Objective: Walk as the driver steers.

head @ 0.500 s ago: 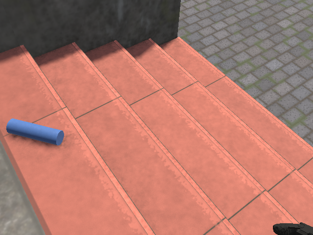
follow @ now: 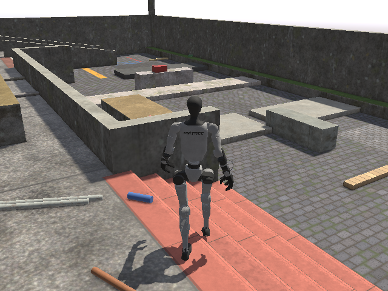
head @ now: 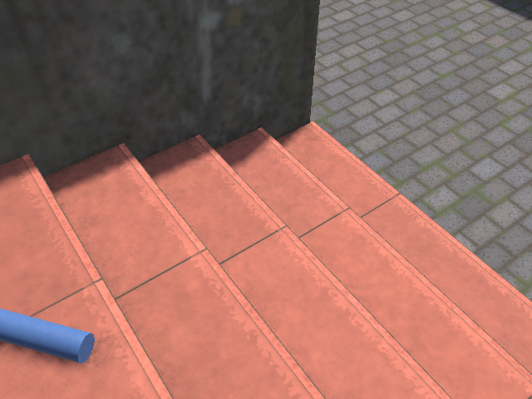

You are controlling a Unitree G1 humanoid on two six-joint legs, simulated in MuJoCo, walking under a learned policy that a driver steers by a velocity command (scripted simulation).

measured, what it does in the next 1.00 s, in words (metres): goes down, turning right: right foot 0.12 m lower, then left foot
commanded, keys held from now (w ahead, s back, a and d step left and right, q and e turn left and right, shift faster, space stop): w+e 1.00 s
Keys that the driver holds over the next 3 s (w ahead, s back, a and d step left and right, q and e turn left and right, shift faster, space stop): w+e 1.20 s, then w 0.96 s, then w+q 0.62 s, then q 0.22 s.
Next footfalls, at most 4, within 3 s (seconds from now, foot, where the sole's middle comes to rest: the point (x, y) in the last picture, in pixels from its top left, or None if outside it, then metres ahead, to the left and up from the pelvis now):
0.10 right None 0.23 -0.11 -0.86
0.58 left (251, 396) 0.55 0.03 -0.86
1.16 right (365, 363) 0.67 -0.31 -0.98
1.78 left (361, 266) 1.10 -0.40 -1.10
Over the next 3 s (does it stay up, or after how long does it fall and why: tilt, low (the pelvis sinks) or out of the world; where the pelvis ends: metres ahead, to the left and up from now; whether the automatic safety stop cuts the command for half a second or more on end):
stays up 1.34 -0.80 -0.47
